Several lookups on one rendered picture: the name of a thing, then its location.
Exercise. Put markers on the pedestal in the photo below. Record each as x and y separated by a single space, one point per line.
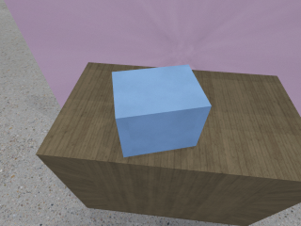
245 167

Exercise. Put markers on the carton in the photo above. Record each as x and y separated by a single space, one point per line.
158 109

